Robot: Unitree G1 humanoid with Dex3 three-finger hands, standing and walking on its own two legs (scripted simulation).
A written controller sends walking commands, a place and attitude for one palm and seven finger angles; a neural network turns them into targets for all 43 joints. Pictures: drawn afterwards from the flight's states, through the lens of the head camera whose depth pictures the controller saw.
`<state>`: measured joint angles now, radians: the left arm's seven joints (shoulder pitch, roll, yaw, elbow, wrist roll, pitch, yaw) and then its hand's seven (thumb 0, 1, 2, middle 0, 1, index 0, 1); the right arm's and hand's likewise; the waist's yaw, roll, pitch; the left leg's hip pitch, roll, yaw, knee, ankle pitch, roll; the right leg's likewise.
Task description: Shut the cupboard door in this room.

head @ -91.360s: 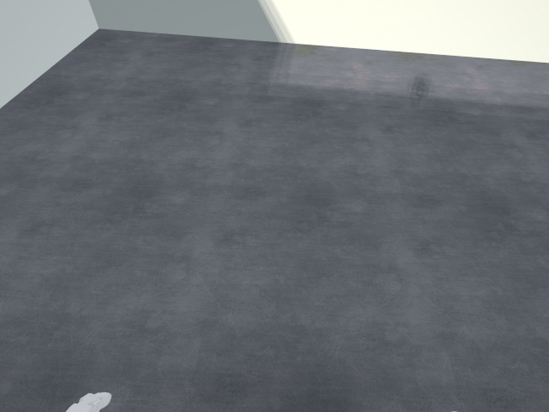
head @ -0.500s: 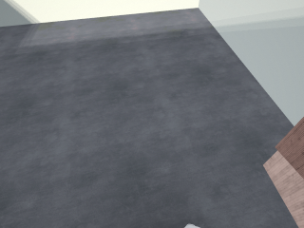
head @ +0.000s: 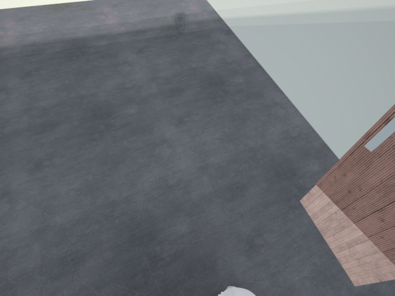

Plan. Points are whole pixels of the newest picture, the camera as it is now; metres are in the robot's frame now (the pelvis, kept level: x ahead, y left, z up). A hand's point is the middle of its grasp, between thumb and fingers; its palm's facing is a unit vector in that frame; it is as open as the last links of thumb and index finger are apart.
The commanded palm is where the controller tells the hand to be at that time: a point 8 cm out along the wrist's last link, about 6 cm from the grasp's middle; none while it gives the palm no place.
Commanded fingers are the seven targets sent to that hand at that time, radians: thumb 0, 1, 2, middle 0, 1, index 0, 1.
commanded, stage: turn to face it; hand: left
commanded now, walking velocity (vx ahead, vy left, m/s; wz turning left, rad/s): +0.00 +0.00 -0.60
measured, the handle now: (389, 130) +0.57 -0.48 -0.01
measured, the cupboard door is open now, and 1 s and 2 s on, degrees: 11 11 11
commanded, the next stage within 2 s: take the last steps up to it in 1.42 s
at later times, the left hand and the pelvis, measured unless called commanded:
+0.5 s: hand (140, 265) +0.19 +0.15 -0.16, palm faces -0.30 -0.92 -0.25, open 7.4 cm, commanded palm none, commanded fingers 0.00 0.90 0.90 -0.20 -0.30 -0.20 -0.30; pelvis +0.04 -0.02 +0.00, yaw -18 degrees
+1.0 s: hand (171, 236) +0.26 +0.09 -0.16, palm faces -0.56 -0.78 -0.29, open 7.4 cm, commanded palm none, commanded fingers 0.00 0.90 0.90 -0.20 -0.30 -0.20 -0.30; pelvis +0.05 -0.03 -0.01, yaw -35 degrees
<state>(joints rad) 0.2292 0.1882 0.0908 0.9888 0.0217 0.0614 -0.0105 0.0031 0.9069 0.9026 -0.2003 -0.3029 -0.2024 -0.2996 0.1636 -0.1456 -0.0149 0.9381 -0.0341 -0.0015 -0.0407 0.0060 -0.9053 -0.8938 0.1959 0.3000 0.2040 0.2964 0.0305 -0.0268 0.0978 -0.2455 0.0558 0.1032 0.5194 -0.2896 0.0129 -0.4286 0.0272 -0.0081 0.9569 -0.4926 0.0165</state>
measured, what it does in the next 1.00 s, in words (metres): steps on the spot, turning right: right foot, then left foot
